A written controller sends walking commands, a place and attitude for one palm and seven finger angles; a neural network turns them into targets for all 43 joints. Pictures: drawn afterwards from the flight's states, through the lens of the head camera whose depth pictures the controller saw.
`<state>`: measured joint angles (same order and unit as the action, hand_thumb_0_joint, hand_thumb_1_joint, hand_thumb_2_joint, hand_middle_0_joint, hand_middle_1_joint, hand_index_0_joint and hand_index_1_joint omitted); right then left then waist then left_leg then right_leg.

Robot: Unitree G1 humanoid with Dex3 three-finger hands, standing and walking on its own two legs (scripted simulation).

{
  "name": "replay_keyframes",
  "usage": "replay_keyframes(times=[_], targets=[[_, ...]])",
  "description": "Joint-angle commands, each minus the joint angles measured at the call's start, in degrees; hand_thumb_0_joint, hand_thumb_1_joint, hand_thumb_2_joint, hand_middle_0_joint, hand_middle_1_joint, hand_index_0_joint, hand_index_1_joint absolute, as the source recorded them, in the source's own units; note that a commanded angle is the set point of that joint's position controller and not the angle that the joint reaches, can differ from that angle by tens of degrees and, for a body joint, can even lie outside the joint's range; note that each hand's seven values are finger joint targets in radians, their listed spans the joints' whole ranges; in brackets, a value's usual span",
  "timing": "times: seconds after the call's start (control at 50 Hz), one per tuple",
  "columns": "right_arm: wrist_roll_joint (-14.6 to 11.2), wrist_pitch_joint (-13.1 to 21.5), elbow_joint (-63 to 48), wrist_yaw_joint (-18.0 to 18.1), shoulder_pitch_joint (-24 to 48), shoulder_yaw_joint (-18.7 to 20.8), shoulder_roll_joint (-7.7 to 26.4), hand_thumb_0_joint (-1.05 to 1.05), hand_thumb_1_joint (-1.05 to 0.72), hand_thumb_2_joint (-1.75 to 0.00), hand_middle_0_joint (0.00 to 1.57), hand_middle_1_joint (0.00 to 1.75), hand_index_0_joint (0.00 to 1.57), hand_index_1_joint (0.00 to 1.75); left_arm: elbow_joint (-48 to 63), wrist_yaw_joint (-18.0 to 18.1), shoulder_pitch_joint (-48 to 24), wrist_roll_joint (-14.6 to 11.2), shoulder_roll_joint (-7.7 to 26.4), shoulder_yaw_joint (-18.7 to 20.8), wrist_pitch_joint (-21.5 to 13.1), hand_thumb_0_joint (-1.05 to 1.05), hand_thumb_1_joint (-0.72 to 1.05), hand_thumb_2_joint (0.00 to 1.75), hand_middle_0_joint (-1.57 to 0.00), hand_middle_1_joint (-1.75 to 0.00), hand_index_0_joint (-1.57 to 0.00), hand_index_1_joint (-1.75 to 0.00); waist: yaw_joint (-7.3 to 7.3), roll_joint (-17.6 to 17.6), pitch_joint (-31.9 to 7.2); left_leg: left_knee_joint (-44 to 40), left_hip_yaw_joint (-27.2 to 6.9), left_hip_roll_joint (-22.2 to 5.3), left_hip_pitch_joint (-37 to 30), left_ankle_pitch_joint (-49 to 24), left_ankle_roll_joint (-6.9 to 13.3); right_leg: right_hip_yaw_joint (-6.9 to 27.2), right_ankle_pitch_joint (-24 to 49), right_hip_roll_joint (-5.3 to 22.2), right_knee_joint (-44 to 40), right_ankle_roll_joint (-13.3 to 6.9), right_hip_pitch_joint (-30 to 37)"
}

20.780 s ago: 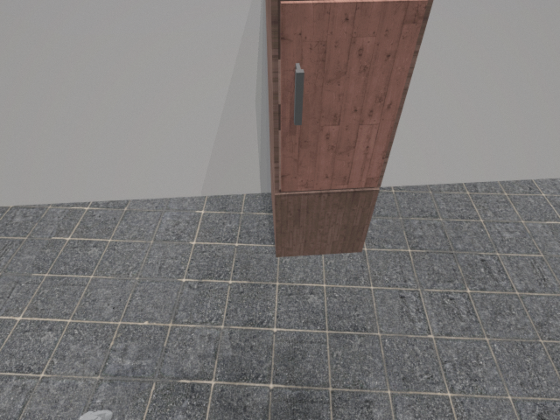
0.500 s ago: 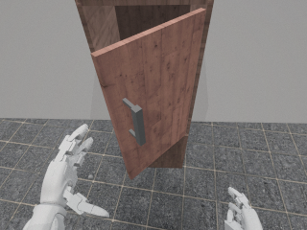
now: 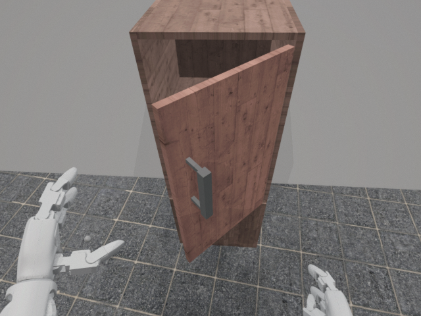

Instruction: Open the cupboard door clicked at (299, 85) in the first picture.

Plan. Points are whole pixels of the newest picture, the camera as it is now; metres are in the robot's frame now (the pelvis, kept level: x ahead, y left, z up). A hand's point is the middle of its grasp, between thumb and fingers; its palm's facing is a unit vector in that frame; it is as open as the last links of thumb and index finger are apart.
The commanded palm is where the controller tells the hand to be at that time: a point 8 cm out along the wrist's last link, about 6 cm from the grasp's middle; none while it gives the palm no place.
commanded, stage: draw the hand back to the body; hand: left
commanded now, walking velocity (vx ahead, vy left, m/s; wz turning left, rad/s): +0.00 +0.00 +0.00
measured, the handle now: (199, 189) +0.36 +0.07 +0.04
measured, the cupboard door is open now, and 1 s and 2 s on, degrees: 45 45 45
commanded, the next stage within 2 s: step back with the hand held close in 0.70 s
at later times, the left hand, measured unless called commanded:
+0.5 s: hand (52, 218) +0.20 +0.25 +0.17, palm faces +0.47 -0.79 -0.40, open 7.7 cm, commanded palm +0.15 +0.29 +0.17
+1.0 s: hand (50, 225) +0.19 +0.25 +0.17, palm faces +0.40 -0.79 -0.47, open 7.4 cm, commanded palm +0.13 +0.29 +0.18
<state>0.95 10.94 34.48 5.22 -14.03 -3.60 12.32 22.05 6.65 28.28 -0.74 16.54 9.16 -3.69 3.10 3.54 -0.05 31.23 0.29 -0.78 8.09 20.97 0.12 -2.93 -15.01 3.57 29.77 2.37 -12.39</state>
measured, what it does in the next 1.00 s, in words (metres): stands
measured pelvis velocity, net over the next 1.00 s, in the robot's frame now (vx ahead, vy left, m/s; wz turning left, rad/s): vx -0.02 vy -0.01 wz -0.03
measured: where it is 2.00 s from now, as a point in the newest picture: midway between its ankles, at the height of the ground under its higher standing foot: outside the picture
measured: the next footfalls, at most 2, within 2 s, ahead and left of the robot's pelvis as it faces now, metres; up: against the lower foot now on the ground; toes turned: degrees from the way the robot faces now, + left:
none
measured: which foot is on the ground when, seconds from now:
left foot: down 0.00-1.00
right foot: down 0.00-1.00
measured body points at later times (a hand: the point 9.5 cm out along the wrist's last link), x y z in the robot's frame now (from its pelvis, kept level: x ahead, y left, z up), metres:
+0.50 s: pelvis +0.00 -0.01 +0.01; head -0.01 -0.03 +0.46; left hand +0.17 +0.29 +0.19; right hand +0.19 -0.23 -0.08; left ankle -0.04 +0.11 -0.73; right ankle +0.01 -0.15 -0.73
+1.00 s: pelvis -0.02 -0.01 +0.01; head -0.02 -0.02 +0.46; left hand +0.16 +0.29 +0.19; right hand +0.16 -0.24 -0.07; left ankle -0.04 +0.11 -0.73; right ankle +0.01 -0.15 -0.73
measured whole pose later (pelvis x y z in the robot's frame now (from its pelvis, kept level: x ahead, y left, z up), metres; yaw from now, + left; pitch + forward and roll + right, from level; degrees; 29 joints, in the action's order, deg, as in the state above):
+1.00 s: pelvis -0.02 -0.01 +0.01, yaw -2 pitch -2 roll -1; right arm 1.2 5.1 35.0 4.3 -9.4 -1.0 13.4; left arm 23.2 6.3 27.7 -1.5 20.2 22.4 -9.7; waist 1.3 3.4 1.9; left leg 24.9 1.5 -2.4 7.6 15.7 -0.6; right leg -2.1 -7.9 1.6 20.7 1.5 -11.3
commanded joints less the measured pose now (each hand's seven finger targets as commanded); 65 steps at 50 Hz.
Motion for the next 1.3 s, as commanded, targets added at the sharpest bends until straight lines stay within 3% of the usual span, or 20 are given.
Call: replay_keyframes(times=[0.0,0.1,0.2,0.3,0.34,0.38,0.48,0.62,0.76,0.78,0.8,0.82,0.84,0.88,0.9,0.94,0.98,1.1,1.2,1.28], targets=[[0.0,3.4,-8.5,0.3,7.5,3.1,5.8,0.0,-0.9,-0.9,0.2,0.3,0.2,0.3,12.4,0.9,-4.2,0.3,9.2,8.9,-4.2,0.0,0.37,0.68,-0.18,-0.3,-0.18,-0.3,0.8,-0.8,-3.9,-8.9,0.0,-0.5,2.7,-23.3,-0.3,-1.3,13.6,-2.7,-4.9,-3.3,9.4],[0.0,2.4,-7.4,0.0,8.2,3.5,5.9,0.0,-0.9,-0.9,0.2,0.3,0.2,0.3,11.1,0.7,-5.5,0.0,9.9,11.5,-4.3,0.0,0.55,0.75,-0.19,-0.3,-0.19,-0.3,0.88,-0.5,-2.0,-10.3,0.4,-0.7,1.4,-24.0,-0.5,-1.0,14.1,-3.1,-6.7,-3.2,10.0],[0.1,1.9,-6.8,0.1,8.6,3.9,5.9,0.0,-0.9,-0.9,0.2,0.3,0.2,0.3,11.7,1.0,-6.9,-0.3,12.2,15.3,-4.7,0.0,0.73,0.82,-0.19,-0.3,-0.19,-0.3,1.3,1.3,-3.0,-10.9,1.0,-0.4,-0.3,-25.1,-0.4,-0.6,15.7,-3.1,-7.7,-3.2,11.6],[0.1,1.6,-6.2,0.2,9.1,4.3,6.0,0.0,-0.9,-0.9,0.2,0.3,0.2,0.3,11.5,1.1,-8.0,-0.8,14.2,18.7,-5.0,0.0,0.9,0.9,-0.2,-0.3,-0.2,-0.3,1.55,0.3,-3.4,-11.1,1.4,-0.4,-1.6,-26.5,-0.1,-0.4,17.4,-3.2,-8.5,-3.1,12.1],[0.0,1.3,-6.0,-0.1,9.1,4.3,5.9,0.0,-0.9,-0.9,0.2,0.3,0.2,0.3,9.4,0.6,-7.3,-1.0,10.7,15.7,-4.6,0.0,0.9,0.9,-0.2,-0.3,-0.2,-0.3,1.01,0.1,-1.4,-11.5,1.7,-0.5,-1.4,-25.9,0.0,-0.6,16.8,-3.2,-8.9,-2.8,11.2],[-0.1,1.0,-6.0,-0.3,9.2,4.6,6.2,0.0,-0.9,-0.9,0.2,0.3,0.2,0.3,9.2,0.4,-8.2,-0.9,10.7,15.2,-4.6,0.0,0.9,0.9,-0.2,-0.3,-0.2,-0.3,0.85,-1.2,-1.0,-11.9,1.7,-0.5,-1.6,-23.8,0.2,-0.5,15.3,-3.3,-9.4,-2.7,10.7],[0.1,1.2,-6.1,0.0,9.6,4.7,6.1,0.0,-0.9,-0.9,0.2,0.3,0.2,0.3,11.1,0.8,-8.8,-0.8,12.9,16.9,-5.3,0.0,0.9,0.9,-0.2,-0.3,-0.2,-0.3,1.41,0.2,-3.6,-12.1,1.8,0.0,-2.3,-22.3,0.5,-0.1,14.9,-3.2,-9.7,-2.8,12.1],[0.3,1.8,-5.8,0.2,10.1,4.6,5.8,0.0,-0.9,-0.9,0.2,0.3,0.2,0.3,11.4,0.9,-9.0,-0.7,13.3,17.4,-5.7,0.0,0.9,0.9,-0.2,-0.3,-0.2,-0.3,1.45,1.3,-2.2,-12.5,1.9,0.2,-2.1,-20.8,0.4,0.1,13.9,-3.2,-10.6,-2.8,12.0],[0.1,1.7,-5.4,0.1,10.3,4.9,5.8,0.0,-0.9,-0.9,0.2,0.3,0.2,0.3,9.2,0.6,-8.7,-1.0,12.4,16.8,-5.8,0.0,0.9,0.9,-0.2,-0.3,-0.2,-0.3,1.25,-1.4,-0.9,-12.9,2.1,0.0,-1.9,-18.4,0.7,0.4,11.5,-3.4,-11.8,-2.5,10.9],[0.1,1.6,-5.3,0.1,10.3,4.9,5.8,0.0,-0.9,-0.9,0.2,0.3,0.2,0.3,9.5,0.5,-9.2,-0.9,12.2,16.5,-5.9,0.0,0.9,0.9,-0.2,-0.3,-0.2,-0.3,1.13,-0.4,-0.6,-13.0,2.1,0.0,-2.0,-17.8,0.6,0.4,10.7,-3.5,-12.0,-2.6,10.5],[0.2,2.1,-5.8,0.1,11.1,4.7,5.9,0.0,-0.9,-0.9,0.2,0.3,0.2,0.3,14.9,0.7,-13.7,-0.9,14.3,17.4,-6.6,0.0,0.9,0.9,-0.2,-0.3,-0.2,-0.3,1.31,2.0,-2.5,-12.8,1.9,0.3,-2.9,-17.4,0.7,0.7,10.6,-3.3,-12.2,-2.7,11.2],[-0.6,0.5,-7.7,0.2,10.0,4.3,6.9,0.0,-0.9,-0.9,0.2,0.3,0.2,0.3,14.9,1.1,-15.6,-0.7,19.1,23.2,-8.5,0.0,0.9,0.9,-0.2,-0.3,-0.2,-0.3,-1.78,-1.6,4.3,-10.8,1.9,-0.6,2.9,-12.7,1.3,4.9,12.4,-1.1,-14.9,-2.6,3.7],[-0.3,-0.7,-6.9,0.0,9.8,4.5,6.5,0.0,-0.9,-0.9,0.2,0.3,0.2,0.3,9.8,0.5,-8.8,-0.6,15.0,20.4,-8.4,0.0,0.9,0.9,-0.2,-0.3,-0.2,-0.3,-1.83,-4.8,3.0,-9.8,1.1,-0.3,2.6,-11.7,1.4,4.7,11.5,-0.3,-15.2,-2.7,3.1],[-0.1,-2.3,-7.8,-0.4,10.1,5.0,7.0,0.0,-0.9,-0.9,0.2,0.3,0.2,0.3,10.4,0.2,-4.6,-0.6,13.9,19.3,-8.8,0.0,0.9,0.9,-0.2,-0.3,-0.2,-0.3,-1.93,-5.5,0.2,-8.9,1.5,-0.3,2.4,-13.3,1.3,4.6,13.1,0.3,-14.7,-2.8,3.1],[0.1,-2.7,-8.0,-0.2,10.4,5.2,7.0,0.0,-0.9,-0.9,0.2,0.3,0.2,0.3,11.5,0.2,-3.6,-0.5,14.2,19.8,-9.2,0.0,0.9,0.9,-0.2,-0.3,-0.2,-0.3,-1.87,-2.8,-1.6,-9.0,1.6,-0.3,2.4,-15.3,1.2,3.9,16.1,0.4,-13.4,-2.8,4.2],[-0.2,-3.6,-8.8,-0.2,9.7,5.5,7.4,0.0,-0.9,-0.9,0.2,0.3,0.2,0.3,12.2,0.5,-1.1,-0.7,14.2,19.9,-9.5,0.0,0.9,0.9,-0.2,-0.3,-0.2,-0.3,-1.99,-1.6,-5.7,-9.3,1.3,-1.0,2.7,-18.9,0.9,3.0,19.5,0.2,-10.7,-2.5,6.9],[-0.3,-4.4,-9.5,-0.1,9.8,5.9,7.2,0.0,-0.9,-0.9,0.2,0.3,0.2,0.3,13.0,0.8,0.9,-0.9,14.9,20.8,-9.4,0.0,0.9,0.9,-0.2,-0.3,-0.2,-0.3,-1.99,-2.6,-8.0,-9.0,1.3,-1.5,2.9,-22.1,0.9,2.8,22.9,0.0,-9.0,-2.2,7.9],[-0.7,-5.8,-11.2,0.4,10.3,6.5,7.2,0.0,-0.9,-0.9,0.2,0.3,0.2,0.3,17.4,1.5,2.0,-0.9,17.3,23.0,-9.6,0.0,0.9,0.9,-0.2,-0.3,-0.2,-0.3,-1.75,-1.1,-9.2,-8.9,0.3,-2.3,6.7,-24.8,0.6,2.1,26.3,-0.5,-4.7,-1.8,9.0],[-0.7,-5.6,-11.9,0.3,9.8,6.7,7.7,0.0,-0.9,-0.9,0.2,0.3,0.2,0.3,18.3,1.9,1.3,-0.4,16.7,22.8,-10.0,0.0,0.9,0.9,-0.2,-0.3,-0.2,-0.3,-1.8,1.0,-5.6,-11.5,-1.4,-3.6,15.4,-13.2,1.9,2.6,17.9,-1.3,-1.7,-1.4,9.3],[-0.9,-4.6,-12.5,0.1,8.7,6.7,8.1,0.0,-0.9,-0.9,0.2,0.3,0.2,0.3,18.3,2.3,0.5,0.5,15.7,22.7,-10.9,0.0,0.9,0.9,-0.2,-0.3,-0.2,-0.3,-2.13,2.3,-2.7,-14.0,-3.0,-5.2,27.7,5.3,4.0,3.5,11.8,-1.8,3.1,-1.2,12.7]])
